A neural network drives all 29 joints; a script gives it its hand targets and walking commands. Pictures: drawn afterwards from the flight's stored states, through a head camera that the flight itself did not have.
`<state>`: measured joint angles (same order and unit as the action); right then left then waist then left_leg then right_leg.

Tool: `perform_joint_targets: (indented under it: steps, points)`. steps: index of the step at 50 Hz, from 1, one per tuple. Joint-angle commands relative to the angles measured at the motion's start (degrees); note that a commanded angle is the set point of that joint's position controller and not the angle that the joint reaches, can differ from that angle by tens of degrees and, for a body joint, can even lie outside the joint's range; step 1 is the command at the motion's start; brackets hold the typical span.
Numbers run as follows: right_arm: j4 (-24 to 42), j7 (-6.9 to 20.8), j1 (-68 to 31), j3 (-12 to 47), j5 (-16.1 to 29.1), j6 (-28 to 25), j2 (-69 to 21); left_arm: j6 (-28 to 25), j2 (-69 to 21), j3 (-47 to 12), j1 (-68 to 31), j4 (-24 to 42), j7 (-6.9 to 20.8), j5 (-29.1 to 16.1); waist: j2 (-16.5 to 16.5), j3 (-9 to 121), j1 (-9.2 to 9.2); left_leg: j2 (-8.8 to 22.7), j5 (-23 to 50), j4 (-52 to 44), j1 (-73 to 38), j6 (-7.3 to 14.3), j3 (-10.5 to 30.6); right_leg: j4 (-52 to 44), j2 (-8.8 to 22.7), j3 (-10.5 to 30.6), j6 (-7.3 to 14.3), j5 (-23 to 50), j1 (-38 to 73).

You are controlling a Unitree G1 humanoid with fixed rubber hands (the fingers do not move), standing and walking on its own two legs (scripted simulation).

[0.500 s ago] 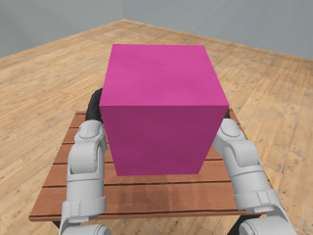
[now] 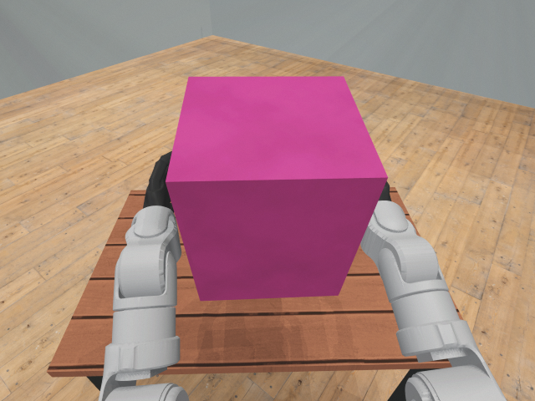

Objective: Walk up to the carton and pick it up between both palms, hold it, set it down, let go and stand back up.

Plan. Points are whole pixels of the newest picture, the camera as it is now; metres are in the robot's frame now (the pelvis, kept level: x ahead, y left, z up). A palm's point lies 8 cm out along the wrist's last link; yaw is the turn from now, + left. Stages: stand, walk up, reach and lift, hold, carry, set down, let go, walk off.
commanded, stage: hold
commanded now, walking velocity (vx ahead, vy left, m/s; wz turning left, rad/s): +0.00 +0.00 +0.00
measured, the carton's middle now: (268, 193) +0.37 +0.00 +0.18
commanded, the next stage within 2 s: none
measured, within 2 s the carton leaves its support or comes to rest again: neither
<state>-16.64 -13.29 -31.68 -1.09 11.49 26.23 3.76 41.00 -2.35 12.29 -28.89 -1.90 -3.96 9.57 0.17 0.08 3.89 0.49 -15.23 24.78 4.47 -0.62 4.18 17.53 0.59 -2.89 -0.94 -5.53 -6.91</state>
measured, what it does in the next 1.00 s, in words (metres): stands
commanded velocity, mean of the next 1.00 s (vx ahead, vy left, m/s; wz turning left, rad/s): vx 0.00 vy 0.00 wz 0.00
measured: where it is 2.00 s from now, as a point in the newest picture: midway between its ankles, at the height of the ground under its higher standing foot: outside the picture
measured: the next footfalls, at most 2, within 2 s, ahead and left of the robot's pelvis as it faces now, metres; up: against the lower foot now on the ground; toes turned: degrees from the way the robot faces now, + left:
none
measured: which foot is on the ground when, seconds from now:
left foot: down 0.00-1.00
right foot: down 0.00-1.00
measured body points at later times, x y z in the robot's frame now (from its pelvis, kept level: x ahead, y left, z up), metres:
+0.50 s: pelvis +0.00 +0.00 +0.00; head -0.03 +0.00 +0.45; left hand +0.37 +0.14 +0.18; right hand +0.37 -0.16 +0.18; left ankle -0.01 +0.12 -0.74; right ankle +0.05 -0.13 -0.74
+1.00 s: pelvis +0.00 +0.00 +0.00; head -0.03 +0.01 +0.45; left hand +0.37 +0.14 +0.17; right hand +0.36 -0.16 +0.16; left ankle -0.01 +0.12 -0.74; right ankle +0.05 -0.13 -0.74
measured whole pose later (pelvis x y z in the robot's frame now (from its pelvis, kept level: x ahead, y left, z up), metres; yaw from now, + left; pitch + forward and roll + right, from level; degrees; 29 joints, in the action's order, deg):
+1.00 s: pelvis +0.00 +0.00 +0.00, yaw +0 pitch -4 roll -1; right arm -17.2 -12.9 -31.3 -2.0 10.9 26.2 3.3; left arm 41.0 -2.3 12.2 -29.5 -3.6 -4.2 8.9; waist 0.0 0.6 3.7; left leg 0.3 -14.8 24.6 5.5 -0.5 3.8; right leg 17.9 0.7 -2.4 -1.0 -5.4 -8.4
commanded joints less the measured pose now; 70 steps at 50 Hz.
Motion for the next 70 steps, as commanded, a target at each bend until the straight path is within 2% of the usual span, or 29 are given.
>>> perform_joint_targets:
  steps: [1, 3, 5, 8, 9, 13, 15, 18, 23, 25, 27, 29, 33, 34, 37, 39, 40, 42, 43, 44, 46, 50, 55, 56, 58, 62, 65, 67, 70]
  points:
    - [23.74, 8.86, -51.88, 27.03, 6.94, -5.17, -37.01, -4.87, -34.25, -36.66, -44.39, 12.95, 9.06, -10.42, 2.05, 32.02, 1.06, -3.64, 21.57, -5.15, 4.56, -3.47, -1.69, 2.0, -4.04, 0.85, 0.07, 12.72, 21.61]
    - [24.7, 8.73, -53.21, 27.64, 7.34, -5.09, -37.55, -5.45, -33.74, -36.52, -46.15, 12.8, 8.53, -10.52, 1.99, 32.93, 0.55, -3.99, 21.92, -4.91, 4.76, -3.12, -1.78, 2.24, -4.07, 1.21, -0.19, 13.49, 21.85]
    - [20.69, 9.22, -54.38, 26.46, 6.53, -4.54, -37.04, -4.99, -33.21, -33.62, -46.15, 7.97, 8.5, -8.85, 1.05, 27.82, -1.0, -3.76, 16.57, -6.7, 6.8, -1.97, -2.39, 1.33, -3.99, 1.08, -0.02, 7.51, 19.54]
    - [25.95, 9.34, -57.57, 27.38, 7.21, -6.0, -37.57, -5.46, -36.18, -38.15, -47.72, 11.49, 8.1, -12.4, 2.53, 35.02, 0.19, -3.46, 21.44, -4.56, 4.2, -3.09, -2.03, 2.19, -4.65, 1.11, 0.77, 10.8, 20.17]
    - [22.84, 9.01, -55.83, 27.32, 6.97, -4.92, -37.26, -5.35, -34.91, -36.46, -47.23, 10.21, 7.93, -11.18, 1.87, 31.39, 0.01, -3.77, 21.85, -4.39, 4.43, -2.86, -2.24, 1.79, -4.58, 1.13, 0.46, 11.61, 19.98]
    - [20.43, 9.3, -54.99, 26.49, 6.9, -4.62, -38.11, -5.38, -35.1, -35.11, -48.55, 9.11, 7.97, -10.61, 1.45, 31.27, -0.1, -3.49, 17.32, -6.32, 6.3, -2.35, -2.2, 1.41, -4.16, 1.49, 0.21, 7.48, 19.41]
    - [21.39, 9.54, -57.18, 26.33, 6.54, -4.97, -38.83, -5.3, -34.45, -33.65, -47.85, 7.83, 8.11, -10.21, 0.23, 32.11, -1.36, -3.71, 15.23, -6.58, 7.29, -1.39, -2.67, 1.46, -4.13, 1.59, 0.2, 6.21, 20.14]
    - [22.68, 8.95, -57.95, 26.53, 7.01, -5.23, -38.73, -5.09, -35.08, -35.03, -48.03, 8.65, 8.05, -10.95, 1.25, 33.79, -0.53, -3.99, 17.99, -5.62, 6.92, -1.99, -2.6, 1.87, -4.26, 1.66, 0.19, 9.97, 20.89]
    - [23.66, 8.35, -57.42, 28.27, 7.43, -4.77, -38.82, -5.25, -34.15, -34.48, -46.82, 8.7, 8.26, -10.8, 0.31, 34.45, -1.36, -4.5, 19.85, -4.92, 7.15, -1.69, -2.57, 2.34, -3.84, 2.05, -0.35, 13.24, 22.54]
    - [25.1, 7.79, -54.22, 28.93, 8.45, -4.45, -38.67, -5.52, -34.32, -36.95, -46.15, 13.04, 7.98, -12.01, 1.0, 35.94, 0.49, -4.29, 24.67, -3.52, 5.01, -2.75, -1.84, 3.12, -4.34, 1.84, -0.44, 18.29, 23.42]
    - [21.84, 7.76, -53.19, 27.79, 7.38, -3.52, -37.25, -3.9, -32.37, -32.19, -44.06, 8.02, 9.01, -9.12, -0.99, 29.31, -0.9, -4.24, 18.89, -5.78, 6.76, -1.9, -2.58, 1.32, -3.82, 1.74, -0.6, 12.73, 22.56]
    - [21.14, 7.85, -53.68, 26.9, 6.83, -3.44, -38.02, -4.22, -31.84, -32.72, -46.1, 8.85, 9.65, -9.79, -0.63, 29.17, -0.41, -4.43, 15.21, -6.73, 9.52, -1.44, -2.74, 1.43, -3.18, 2.07, -0.6, 10.05, 22.78]
    - [20.96, 8.53, -54.78, 26.03, 7.13, -3.77, -37.93, -4.55, -33.56, -34.66, -48.73, 10.82, 8.94, -9.87, 2.3, 30.52, 0.74, -3.99, 17.44, -6.15, 6.96, -2.7, -2.39, 1.68, -4.0, 1.22, -0.11, 9.02, 20.62]
    - [22.72, 8.69, -55.96, 26.66, 6.9, -4.25, -38.27, -4.61, -34.13, -34.61, -48.12, 10.09, 8.87, -9.88, 1.91, 30.92, -0.17, -4.08, 17.64, -5.77, 7.11, -2.32, -2.32, 1.64, -3.91, 1.18, 0.04, 8.75, 20.49]
    - [26.15, 8.26, -54.37, 28.49, 8.02, -4.89, -38.98, -5.54, -35.29, -37.83, -46.7, 13.85, 8.39, -11.98, 2.1, 36.23, 0.99, -4.22, 25.06, -3.45, 3.95, -3.22, -1.74, 3.01, -4.29, 1.44, -0.43, 17.01, 22.73]
    - [23.76, 8.03, -52.15, 27.17, 7.68, -4.28, -36.3, -4.84, -34.98, -37.16, -44.51, 11.11, 8.38, -10.43, 4.22, 31.51, 1.62, -3.96, 23.55, -4.11, 3.69, -4.07, -1.57, 2.24, -4.32, 1.28, 0.15, 14.7, 20.64]
    - [19.39, 8.3, -50.79, 25.68, 6.65, -3.57, -35.44, -4.54, -33.55, -34.45, -44.78, 9.38, 8.78, -8.95, 2.73, 27.34, 1.36, -3.83, 19.44, -5.65, 4.55, -3.42, -1.94, 1.05, -4.1, 0.96, 0.08, 9.96, 18.84]
    - [20.37, 8.98, -52.8, 24.79, 6.17, -4.47, -36.2, -4.41, -34.25, -34.54, -45.82, 9.69, 9.15, -9.28, 1.58, 28.17, 0.72, -3.43, 16.21, -7.0, 5.83, -2.81, -2.09, 0.75, -4.12, 0.73, 0.36, 6.07, 18.88]
    - [20.86, 8.93, -53.09, 25.7, 6.15, -4.61, -37.27, -4.48, -33.39, -33.75, -45.44, 8.76, 9.22, -9.23, 0.38, 28.47, -0.15, -3.71, 16.39, -6.7, 6.15, -2.16, -2.48, 0.86, -3.78, 1.18, 0.0, 7.13, 20.14]
    - [20.94, 8.97, -53.84, 25.15, 5.92, -4.75, -37.27, -4.66, -34.73, -35.0, -46.37, 9.37, 9.2, -9.76, 1.04, 29.38, 0.95, -3.5, 17.03, -6.7, 5.74, -2.59, -2.22, 1.09, -4.0, 1.01, 0.0, 8.08, 19.71]
    - [24.0, 9.28, -57.38, 25.88, 6.43, -5.55, -38.03, -5.06, -35.97, -35.45, -47.12, 8.85, 8.83, -10.53, 1.89, 31.58, -0.07, -3.57, 17.78, -6.04, 6.1, -2.49, -2.23, 1.19, -4.17, 1.09, 0.16, 7.96, 19.96]
    - [22.21, 9.39, -53.49, 27.08, 7.57, -4.95, -37.59, -5.98, -35.68, -38.13, -48.76, 13.63, 7.27, -11.54, 4.21, 34.25, 0.88, -3.42, 22.87, -4.44, 2.72, -3.72, -1.71, 2.26, -4.64, 0.89, 0.29, 10.35, 18.6]
    - [24.34, 9.34, -55.25, 28.92, 7.6, -5.3, -38.12, -5.15, -34.69, -35.52, -44.06, 9.69, 7.49, -10.38, -0.04, 33.72, -1.74, -3.7, 20.96, -4.78, 4.91, -2.06, -2.11, 2.01, -4.58, 1.28, 0.06, 10.99, 20.64]
    - [21.1, 9.11, -53.88, 27.57, 7.26, -4.62, -37.1, -5.14, -34.12, -35.1, -44.66, 8.85, 7.7, -9.85, 0.49, 31.15, -0.82, -3.64, 20.78, -5.38, 4.99, -2.36, -2.06, 1.8, -4.6, 1.31, 0.1, 11.3, 19.75]
    - [24.3, 8.85, -54.71, 29.14, 8.56, -4.95, -37.6, -5.2, -34.62, -35.26, -43.73, 10.03, 8.07, -10.6, -0.08, 34.24, -1.34, -3.8, 23.06, -4.65, 4.72, -2.32, -2.0, 2.13, -4.61, 1.96, 0.11, 14.19, 22.22]
    - [22.19, 8.76, -54.22, 27.33, 7.54, -4.55, -37.63, -4.9, -33.92, -33.97, -45.28, 9.35, 8.83, -9.91, 0.11, 30.96, -0.56, -3.69, 20.43, -5.86, 5.8, -1.94, -2.3, 1.39, -4.12, 1.91, 0.04, 12.12, 20.98]
    - [27.29, 7.9, -53.48, 29.76, 9.36, -4.49, -37.58, -5.29, -34.22, -37.37, -44.41, 14.0, 8.01, -11.35, 1.3, 35.21, 0.25, -4.25, 27.57, -2.99, 3.64, -3.23, -1.8, 2.93, -4.7, 1.87, -0.36, 20.34, 23.46]
    - [23.0, 8.03, -51.98, 28.14, 8.03, -3.52, -36.45, -4.6, -32.67, -34.26, -43.75, 10.73, 8.45, -9.54, 0.26, 29.43, -0.43, -4.21, 20.62, -5.16, 5.85, -2.26, -2.23, 1.54, -3.96, 1.68, -0.43, 13.37, 20.9]
    - [24.98, 8.14, -51.79, 28.18, 8.13, -4.05, -37.23, -4.55, -33.52, -35.68, -43.72, 13.93, 8.77, -10.58, 0.65, 32.68, 0.22, -4.05, 22.18, -5.17, 5.07, -2.51, -2.0, 2.46, -4.15, 1.56, -0.38, 15.74, 23.16]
